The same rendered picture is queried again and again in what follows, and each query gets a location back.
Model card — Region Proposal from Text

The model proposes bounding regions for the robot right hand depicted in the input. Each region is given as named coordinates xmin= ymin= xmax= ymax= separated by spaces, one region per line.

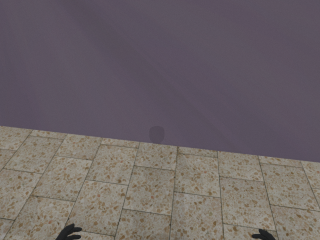
xmin=252 ymin=229 xmax=276 ymax=240

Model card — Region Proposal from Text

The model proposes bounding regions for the robot left hand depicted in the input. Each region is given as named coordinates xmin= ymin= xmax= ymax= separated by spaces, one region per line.
xmin=55 ymin=223 xmax=82 ymax=240

